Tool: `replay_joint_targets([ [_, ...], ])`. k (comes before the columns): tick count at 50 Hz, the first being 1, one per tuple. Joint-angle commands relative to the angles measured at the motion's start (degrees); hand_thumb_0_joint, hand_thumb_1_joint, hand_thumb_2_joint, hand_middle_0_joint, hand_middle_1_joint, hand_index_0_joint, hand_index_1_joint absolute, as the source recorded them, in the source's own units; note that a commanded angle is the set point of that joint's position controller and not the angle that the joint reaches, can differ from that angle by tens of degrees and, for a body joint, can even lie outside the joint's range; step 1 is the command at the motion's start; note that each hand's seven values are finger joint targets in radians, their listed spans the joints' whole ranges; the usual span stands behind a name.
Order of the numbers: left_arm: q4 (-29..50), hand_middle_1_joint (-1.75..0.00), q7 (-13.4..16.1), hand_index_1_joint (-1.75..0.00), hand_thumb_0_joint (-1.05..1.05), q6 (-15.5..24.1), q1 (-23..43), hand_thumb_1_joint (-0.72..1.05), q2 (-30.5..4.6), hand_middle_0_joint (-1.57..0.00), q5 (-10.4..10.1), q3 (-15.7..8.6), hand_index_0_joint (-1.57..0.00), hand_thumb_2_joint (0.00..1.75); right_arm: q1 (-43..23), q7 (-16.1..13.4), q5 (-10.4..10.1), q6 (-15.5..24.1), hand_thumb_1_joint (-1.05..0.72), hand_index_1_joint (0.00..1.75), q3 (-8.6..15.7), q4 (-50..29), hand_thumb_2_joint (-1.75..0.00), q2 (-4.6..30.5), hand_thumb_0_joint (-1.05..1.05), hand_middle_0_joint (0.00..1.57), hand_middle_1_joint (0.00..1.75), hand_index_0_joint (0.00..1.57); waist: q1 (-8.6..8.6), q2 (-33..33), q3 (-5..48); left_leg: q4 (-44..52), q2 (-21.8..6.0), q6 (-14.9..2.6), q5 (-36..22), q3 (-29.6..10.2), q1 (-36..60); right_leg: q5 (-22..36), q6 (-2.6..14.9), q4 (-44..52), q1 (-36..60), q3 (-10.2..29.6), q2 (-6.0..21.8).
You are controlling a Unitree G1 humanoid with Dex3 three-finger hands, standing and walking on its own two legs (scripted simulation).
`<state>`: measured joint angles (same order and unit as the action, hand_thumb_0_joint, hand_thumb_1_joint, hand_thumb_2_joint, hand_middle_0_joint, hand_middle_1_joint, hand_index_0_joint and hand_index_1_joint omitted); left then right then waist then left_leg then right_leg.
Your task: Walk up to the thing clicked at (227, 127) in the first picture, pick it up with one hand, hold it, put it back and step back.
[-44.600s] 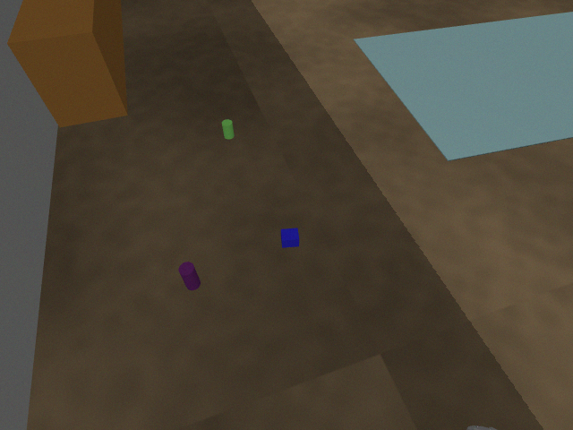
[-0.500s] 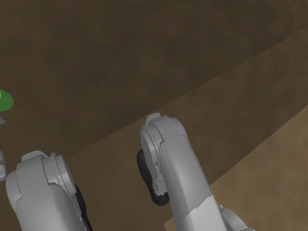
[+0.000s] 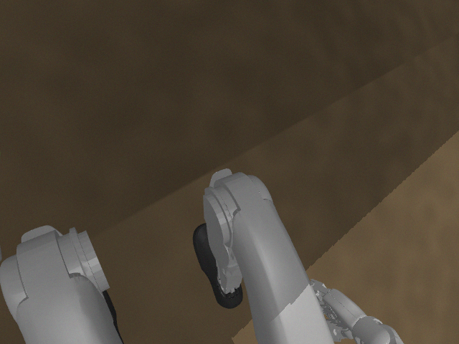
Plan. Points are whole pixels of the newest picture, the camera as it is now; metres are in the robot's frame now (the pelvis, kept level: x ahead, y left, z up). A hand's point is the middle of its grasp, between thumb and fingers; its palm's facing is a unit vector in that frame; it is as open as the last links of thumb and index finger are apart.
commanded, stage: rest palm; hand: left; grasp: from above
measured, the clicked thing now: out of the picture +0.46 +0.28 -0.26
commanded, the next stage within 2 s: close in 0.24 s
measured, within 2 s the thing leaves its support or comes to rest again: neither
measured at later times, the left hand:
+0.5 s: hand out of the picture +0.45 +0.29 -0.24, palm faces -0.45 -0.14 -0.88, open 13.2 cm
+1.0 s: hand out of the picture +0.45 +0.29 -0.24, palm faces -0.45 -0.14 -0.88, open 11.1 cm
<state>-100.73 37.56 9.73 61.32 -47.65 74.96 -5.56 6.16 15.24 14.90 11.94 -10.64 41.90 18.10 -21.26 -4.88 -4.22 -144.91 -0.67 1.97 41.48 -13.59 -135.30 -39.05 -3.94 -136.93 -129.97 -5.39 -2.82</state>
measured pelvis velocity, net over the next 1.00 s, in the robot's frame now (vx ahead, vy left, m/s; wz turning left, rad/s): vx -0.01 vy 0.00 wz -0.03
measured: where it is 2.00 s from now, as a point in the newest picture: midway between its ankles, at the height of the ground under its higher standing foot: (169, 308)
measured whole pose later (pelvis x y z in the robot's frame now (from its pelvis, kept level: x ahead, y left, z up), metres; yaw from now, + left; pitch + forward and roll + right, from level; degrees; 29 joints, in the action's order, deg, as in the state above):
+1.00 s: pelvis -0.01 +0.00 +0.00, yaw -2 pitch +28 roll -13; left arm -102.1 36.4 9.6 61.1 -52.5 72.6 -6.5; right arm 7.1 16.8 15.7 14.7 -14.0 41.1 19.3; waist -22.6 -5.9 -7.5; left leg -146.0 -0.7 1.5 41.1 -15.1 -134.8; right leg -38.1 -4.4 -136.4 -128.6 -6.7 -3.3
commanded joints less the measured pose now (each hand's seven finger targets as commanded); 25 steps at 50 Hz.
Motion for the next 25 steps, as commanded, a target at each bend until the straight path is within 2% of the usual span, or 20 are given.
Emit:
replay_joint_targets([
  [1,5.3,-1.01,2.2,-1.0,0.0,-1.2,16.0,-0.47,-10.8,-0.08,-1.5,-1.0,-0.09,0.94,11.7,0.1,0.2,0.5,-0.9,0.3,4.5,0.8,-0.9,17.6,0.0,0.2,0.3,0.2,-1.84,26.6,35.7,14.4,-0.6,-2.31,-13.4,7.5,29.1,16.1,5.0,11.5,19.6,-8.5,-1.4],
  [2,3.8,-1.02,1.7,-1.0,0.0,-1.3,15.9,-0.48,-9.3,-0.07,-1.5,0.8,-0.08,0.94,11.2,0.4,0.1,0.8,-0.9,0.3,4.0,0.7,-0.9,17.1,0.0,0.2,0.3,0.2,-2.5,26.5,34.0,14.1,-0.7,-2.52,-12.4,7.5,28.3,15.5,5.02,11.7,18.7,-8.5,-1.6],
  [3,4.1,-1.03,1.9,-1.01,0.0,-1.3,15.7,-0.47,-12.7,-0.08,-1.7,-1.7,-0.09,0.94,11.8,0.3,0.3,0.7,-0.9,0.3,4.3,1.4,-0.9,18.2,0.0,0.2,0.3,0.2,-2.35,25.8,34.8,14.4,-0.7,-2.56,-12.0,7.3,27.9,15.2,4.98,11.9,19.6,-8.6,-1.7],
  [4,4.7,-1.03,1.5,-1.02,0.0,-1.4,15.3,-0.48,-12.7,-0.07,-1.5,-1.3,-0.08,0.95,11.8,0.4,-0.1,0.7,-0.9,0.3,4.2,0.7,-0.9,17.9,0.0,0.2,0.3,0.2,-1.91,26.6,34.7,14.2,-0.7,-2.61,-12.2,7.5,27.8,15.3,5.09,11.8,20.3,-8.1,-1.7],
  [5,5.2,-1.03,1.5,-1.01,0.0,-1.3,14.7,-0.48,-14.2,-0.07,-2.4,-3.0,-0.09,0.94,12.0,0.3,-0.1,0.8,-0.9,0.3,4.3,0.7,-0.9,18.3,0.0,0.2,0.3,0.2,-1.17,26.0,35.6,14.4,-0.6,-2.68,-12.0,7.3,27.3,14.9,5.03,11.8,20.5,-8.3,-1.5],
  [6,5.5,-1.03,1.5,-1.02,0.0,-1.4,14.1,-0.47,-14.4,-0.08,-2.5,-3.5,-0.09,0.96,12.7,0.2,-0.1,0.6,-0.9,0.3,4.4,1.0,-0.9,18.2,0.0,0.2,0.3,0.2,-0.91,26.6,36.9,14.9,-0.6,-2.51,-12.7,7.3,28.6,15.3,5.15,12.0,21.5,-8.3,-1.6],
  [7,4.6,-1.02,1.0,-1.01,0.0,-1.3,14.3,-0.47,-12.2,-0.08,-2.7,-2.1,-0.09,0.94,11.9,0.4,0.0,0.8,-0.9,0.3,4.2,0.4,-0.9,17.7,0.0,0.2,0.3,0.2,-1.92,26.5,35.2,14.6,-0.6,-2.46,-12.0,7.2,28.5,14.8,5.15,11.6,19.9,-8.6,-1.4],
  [10,5.8,-1.03,0.4,-1.02,0.0,-0.5,14.8,-0.49,-12.7,-0.07,-2.8,-2.0,-0.08,0.95,12.7,0.4,0.2,0.8,-0.9,0.3,4.0,0.7,-0.9,18.1,0.0,0.2,0.3,0.2,-2.6,26.4,36.2,14.0,-0.7,-2.58,-13.1,6.8,28.5,16.2,4.99,11.7,21.6,-8.7,-1.6],
  [12,5.6,-1.02,0.0,-1.02,0.0,0.1,14.0,-0.49,-13.7,-0.08,-3.2,-2.4,-0.08,0.96,13.0,0.4,0.0,0.8,-0.9,0.3,3.8,1.1,-0.9,18.0,0.0,0.2,0.3,0.2,-2.39,24.9,35.4,13.6,-0.8,-2.85,-12.8,6.7,27.2,16.0,4.79,12.1,22.1,-8.6,-1.7],
  [13,5.2,-1.03,-0.2,-1.02,0.0,0.4,14.8,-0.47,-12.8,-0.09,-3.1,-1.9,-0.09,0.97,13.0,0.6,0.1,1.1,-0.9,0.3,3.2,1.1,-0.9,17.5,0.0,0.2,0.3,0.2,-3.33,25.0,34.3,13.3,-0.8,-2.7,-13.0,6.5,27.7,16.1,4.76,11.4,21.0,-8.9,-1.4],
  [14,6.2,-1.02,-0.2,-1.01,0.0,0.9,15.5,-0.47,-13.8,-0.09,-3.0,-2.0,-0.09,0.96,13.3,0.5,0.4,1.0,-0.9,0.3,3.3,1.4,-0.9,18.2,0.0,0.2,0.3,0.2,-3.34,26.3,34.9,13.9,-0.8,-2.58,-13.3,6.4,28.1,16.3,4.84,11.7,21.9,-9.0,-1.7],
  [15,5.8,-1.01,-0.2,-1.01,0.0,1.3,14.8,-0.48,-13.3,-0.09,-2.7,-1.7,-0.09,0.97,13.5,0.6,0.4,1.0,-0.9,0.3,3.2,1.3,-0.9,18.1,0.0,0.2,0.3,0.2,-3.38,26.0,35.0,13.6,-0.9,-2.47,-13.8,6.2,29.0,16.8,4.87,11.4,22.1,-9.2,-1.7],
  [16,5.1,-1.02,-0.1,-1.01,0.0,1.5,14.6,-0.47,-13.7,-0.09,-2.8,-1.7,-0.1,0.96,13.0,0.6,0.2,1.0,-0.9,0.3,2.7,1.3,-0.9,17.6,0.0,0.2,0.3,0.2,-2.87,25.9,34.5,13.6,-1.0,-2.47,-13.6,6.1,28.2,16.4,4.86,11.5,21.7,-9.3,-1.8],
  [17,3.6,-1.02,-0.1,-1.02,0.0,1.6,14.1,-0.45,-13.0,-0.11,-2.5,-1.0,-0.11,0.97,13.1,0.7,0.7,1.0,-0.9,0.3,2.1,1.1,-0.9,17.7,0.0,0.2,0.3,0.2,-3.68,24.6,33.7,13.3,-0.9,-2.59,-13.4,6.0,27.4,16.5,4.7,11.5,22.1,-9.5,-1.8],
  [18,3.1,-1.04,-0.1,-1.01,0.0,1.8,13.1,-0.39,-13.1,-0.12,-2.5,-0.8,-0.15,0.89,12.7,0.7,0.6,1.0,-0.89,0.3,2.1,1.1,-0.9,17.9,0.0,0.2,0.3,0.2,-3.27,24.4,33.2,13.4,-0.9,-2.7,-12.2,6.1,26.8,15.6,4.7,11.8,21.7,-9.3,-2.0],
  [19,4.2,-1.04,0.1,-1.02,0.0,2.1,14.3,-0.35,-13.7,-0.15,-2.0,-0.7,-0.18,0.9,13.2,0.7,0.7,1.0,-0.89,0.3,2.3,1.2,-0.9,18.3,0.0,0.2,0.3,0.2,-3.46,25.2,33.3,13.5,-0.8,-2.66,-12.1,6.4,27.3,15.5,4.71,12.0,22.0,-9.3,-2.0],
  [20,4.6,-1.03,0.5,-1.0,0.0,2.3,15.1,-0.3,-14.5,-0.18,-1.8,-0.9,-0.21,0.88,13.2,0.6,1.0,1.2,-0.89,0.3,2.4,1.1,-0.9,18.7,0.0,0.2,0.3,0.2,-3.41,25.9,33.4,13.6,-0.8,-2.62,-11.7,6.4,27.8,15.1,4.73,12.2,21.8,-9.3,-2.0],
  [21,4.5,-1.03,0.9,-1.0,0.0,2.3,14.6,-0.28,-15.0,-0.2,-1.8,-1.6,-0.23,0.88,12.8,0.5,0.9,1.2,-0.89,0.3,2.4,1.1,-0.9,18.8,0.0,0.2,0.3,0.2,-2.66,26.2,34.1,14.0,-0.9,-2.34,-12.1,6.1,28.6,15.1,4.84,12.1,21.5,-9.6,-1.9],
  [24,3.0,-1.03,1.3,-0.99,0.0,2.2,14.3,-0.27,-13.6,-0.2,-1.2,0.2,-0.23,0.85,12.5,0.6,1.2,1.5,-0.89,0.3,1.7,1.0,-0.9,18.7,0.0,0.2,0.3,0.2,-3.96,25.5,32.3,13.3,-0.9,-2.5,-11.8,6.2,27.4,15.6,4.61,11.9,21.4,-9.7,-2.1],
  [25,3.8,-1.03,1.4,-0.99,0.0,2.1,15.0,-0.25,-13.8,-0.2,-1.2,0.3,-0.24,0.84,12.2,0.7,1.0,1.6,-0.89,0.3,1.6,0.8,-0.9,18.5,0.0,0.2,0.3,0.2,-3.62,25.4,32.4,13.0,-1.1,-2.47,-12.1,6.2,27.7,15.9,4.59,11.8,21.4,-9.6,-2.2],
])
